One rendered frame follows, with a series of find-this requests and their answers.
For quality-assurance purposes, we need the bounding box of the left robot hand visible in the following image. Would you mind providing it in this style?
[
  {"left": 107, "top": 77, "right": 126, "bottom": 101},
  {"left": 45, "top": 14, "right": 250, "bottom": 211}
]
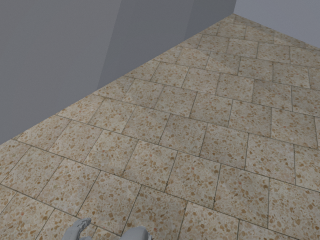
[{"left": 61, "top": 217, "right": 92, "bottom": 240}]

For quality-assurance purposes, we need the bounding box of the left robot thigh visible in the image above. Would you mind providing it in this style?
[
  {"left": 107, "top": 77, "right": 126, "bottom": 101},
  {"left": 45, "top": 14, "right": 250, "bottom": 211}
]
[{"left": 119, "top": 227, "right": 153, "bottom": 240}]

